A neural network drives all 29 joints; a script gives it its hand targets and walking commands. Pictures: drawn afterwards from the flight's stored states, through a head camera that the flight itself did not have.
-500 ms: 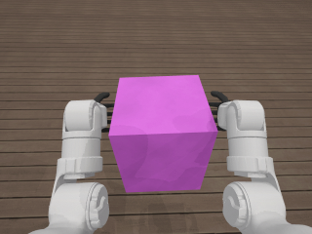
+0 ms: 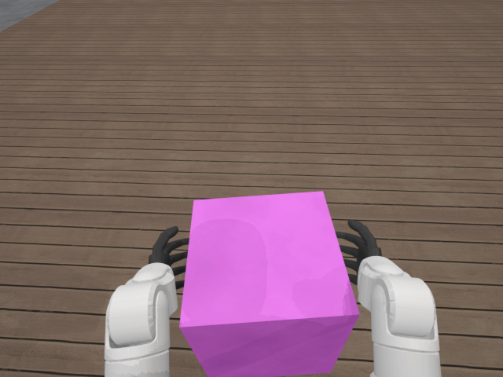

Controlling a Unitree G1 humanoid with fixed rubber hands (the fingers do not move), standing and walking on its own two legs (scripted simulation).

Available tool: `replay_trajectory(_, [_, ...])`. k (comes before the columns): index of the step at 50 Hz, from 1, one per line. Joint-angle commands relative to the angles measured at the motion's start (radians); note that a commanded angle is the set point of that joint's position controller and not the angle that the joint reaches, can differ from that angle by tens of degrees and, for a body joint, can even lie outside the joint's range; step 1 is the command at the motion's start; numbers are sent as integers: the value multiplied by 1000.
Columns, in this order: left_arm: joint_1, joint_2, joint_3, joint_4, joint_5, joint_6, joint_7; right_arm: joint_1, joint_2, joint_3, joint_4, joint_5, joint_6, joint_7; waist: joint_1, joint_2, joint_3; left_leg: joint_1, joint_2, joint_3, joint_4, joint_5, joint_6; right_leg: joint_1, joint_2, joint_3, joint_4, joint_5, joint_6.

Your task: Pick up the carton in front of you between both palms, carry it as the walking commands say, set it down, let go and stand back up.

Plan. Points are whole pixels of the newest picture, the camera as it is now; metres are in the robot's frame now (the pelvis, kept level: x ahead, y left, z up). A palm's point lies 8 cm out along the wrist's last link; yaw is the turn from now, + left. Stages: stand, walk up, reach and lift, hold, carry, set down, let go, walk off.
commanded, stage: carry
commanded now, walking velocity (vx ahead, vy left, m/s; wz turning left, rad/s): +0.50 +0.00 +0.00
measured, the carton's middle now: (264, 289) +0.29 +0.00 -0.01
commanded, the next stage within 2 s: none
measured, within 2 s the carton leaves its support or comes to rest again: neither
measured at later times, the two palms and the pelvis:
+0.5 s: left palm (181, 150) +0.58 +0.18 +0.06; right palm (320, 152) +0.55 -0.12 +0.07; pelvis +0.31 +0.05 +0.00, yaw -4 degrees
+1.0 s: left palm (214, 76) +0.88 +0.13 +0.09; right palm (319, 74) +0.89 -0.17 +0.08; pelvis +0.62 -0.02 +0.00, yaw -1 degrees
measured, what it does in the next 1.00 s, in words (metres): walks ahead: left foot, then right foot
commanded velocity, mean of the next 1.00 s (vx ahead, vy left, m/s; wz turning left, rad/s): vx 0.50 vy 0.00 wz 0.00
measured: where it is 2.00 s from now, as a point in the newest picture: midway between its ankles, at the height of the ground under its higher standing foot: (260, 194)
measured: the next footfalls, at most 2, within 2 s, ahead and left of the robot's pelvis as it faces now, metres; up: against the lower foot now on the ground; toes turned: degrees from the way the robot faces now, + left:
left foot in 0.26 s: +0.36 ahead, +0.14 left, +0.00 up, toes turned +9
right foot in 0.74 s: +0.64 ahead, -0.10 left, +0.00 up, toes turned -14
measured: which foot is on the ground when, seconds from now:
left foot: up 0.00-0.24, down 0.26-0.76, up 0.78-1.00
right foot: down 0.00-0.30, up 0.32-0.72, down 0.74-1.00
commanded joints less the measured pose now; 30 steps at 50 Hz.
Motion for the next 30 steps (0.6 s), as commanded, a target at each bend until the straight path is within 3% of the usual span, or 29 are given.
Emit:
replay_trajectory(1, [-520,-975,-718,-137,-458,-14,-282,-470,989,743,-90,418,0,242,-8,-132,-293,-98,43,4,-194,76,-13,302,-265,244,-171,110,-95])
replay_trajectory(5, [-456,-897,-709,-117,-447,8,-287,-405,925,731,-76,399,23,234,-9,-142,-199,-44,26,75,-389,249,-8,241,-229,147,-187,133,-60])
replay_trajectory(8, [-436,-862,-695,-82,-424,22,-284,-400,890,725,-49,402,44,242,-5,-146,-123,-23,23,97,-449,314,-4,228,-222,122,-184,117,-39])
replay_trajectory(11, [-457,-841,-689,-48,-412,31,-280,-418,865,713,-15,408,56,250,-8,-149,-87,65,10,137,-496,259,11,222,-219,95,-100,160,-18])
replay_trajectory(13, [-477,-833,-691,-29,-411,37,-276,-416,856,698,25,411,60,254,-29,-80,-166,352,-39,190,-501,151,29,115,-154,7,172,283,24])
replay_trajectory(14, [-495,-827,-696,-30,-414,41,-275,-411,847,684,51,402,56,256,-50,57,-210,529,113,-82,-589,2,75,-77,-88,-18,414,202,77])
replay_trajectory(15, [-541,-850,-710,-48,-431,47,-275,-414,859,676,79,394,48,257,-65,322,-293,704,326,-490,-709,-26,204,-323,12,8,716,-72,123])
replay_trajectory(16, [-550,-881,-716,-39,-442,42,-279,-409,896,682,75,411,42,258,-54,316,-285,727,362,-584,-751,150,235,-453,22,119,851,-314,98])
replay_trajectory(17, [-551,-920,-712,-30,-451,30,-282,-429,927,688,43,427,33,259,-51,216,-293,687,352,-492,-716,250,229,-471,-30,171,927,-308,73])
replay_trajectory(18, [-541,-954,-710,-29,-456,16,-284,-449,964,696,21,437,23,262,-49,110,-317,642,333,-421,-694,247,202,-466,-71,198,923,-258,57])
replay_trajectory(19, [-534,-981,-712,-32,-455,1,-284,-469,996,707,-2,450,12,266,-42,55,-305,567,311,-344,-715,213,163,-441,-103,212,856,-190,52])
replay_trajectory(21, [-522,-1003,-723,-57,-441,-22,-274,-486,1027,731,-33,468,-6,274,-35,99,-298,480,274,-219,-775,110,122,-374,-112,184,738,-109,58])
replay_trajectory(23, [-489,-999,-738,-84,-415,-42,-260,-450,1026,746,-40,478,-19,283,-36,135,-278,458,256,-146,-820,75,127,-366,-110,147,626,-65,72])
replay_trajectory(25, [-458,-1001,-744,-98,-404,-52,-251,-428,1003,749,-58,480,-26,286,-38,130,-257,473,249,-107,-844,98,143,-382,-109,122,503,-19,87])
replay_trajectory(30, [-426,-930,-743,-164,-414,-36,-244,-399,924,751,-128,470,-13,274,-45,125,-196,526,208,4,-820,272,124,-340,-72,48,245,117,86])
